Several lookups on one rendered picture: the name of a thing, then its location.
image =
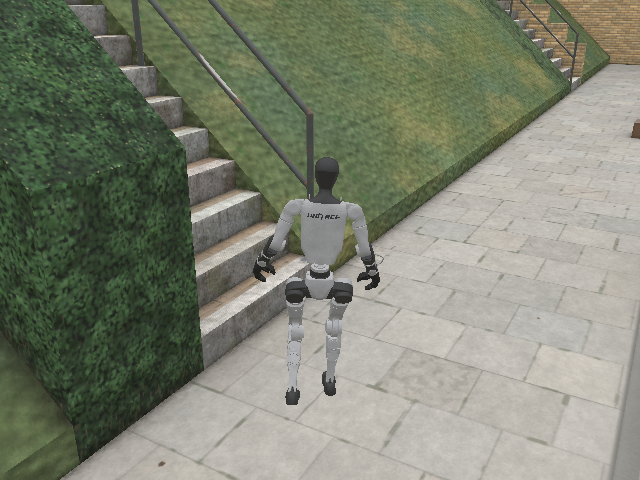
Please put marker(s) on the robot right forearm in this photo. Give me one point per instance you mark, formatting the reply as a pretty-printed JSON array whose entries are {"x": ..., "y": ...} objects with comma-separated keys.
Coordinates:
[{"x": 370, "y": 262}]

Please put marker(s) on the robot left forearm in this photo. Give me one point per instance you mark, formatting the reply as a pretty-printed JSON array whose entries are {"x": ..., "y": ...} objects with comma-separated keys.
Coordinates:
[{"x": 267, "y": 254}]

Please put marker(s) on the robot right upper arm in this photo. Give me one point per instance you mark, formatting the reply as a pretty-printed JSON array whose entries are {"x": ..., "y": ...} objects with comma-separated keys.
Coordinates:
[{"x": 354, "y": 212}]

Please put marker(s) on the left robot hand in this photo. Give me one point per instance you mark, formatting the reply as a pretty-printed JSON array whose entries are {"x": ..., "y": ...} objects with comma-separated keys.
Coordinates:
[{"x": 257, "y": 269}]

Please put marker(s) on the right robot thigh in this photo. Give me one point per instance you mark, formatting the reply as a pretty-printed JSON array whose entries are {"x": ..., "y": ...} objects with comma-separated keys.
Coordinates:
[{"x": 342, "y": 295}]

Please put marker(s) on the robot left upper arm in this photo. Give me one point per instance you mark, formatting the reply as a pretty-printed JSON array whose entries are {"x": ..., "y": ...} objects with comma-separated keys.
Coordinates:
[{"x": 292, "y": 208}]

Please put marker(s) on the robot torso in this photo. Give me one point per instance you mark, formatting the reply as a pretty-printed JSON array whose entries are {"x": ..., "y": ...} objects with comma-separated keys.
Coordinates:
[{"x": 322, "y": 234}]

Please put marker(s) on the right robot hand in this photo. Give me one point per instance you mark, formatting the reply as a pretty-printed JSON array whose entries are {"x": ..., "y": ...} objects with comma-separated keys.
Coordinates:
[{"x": 366, "y": 276}]

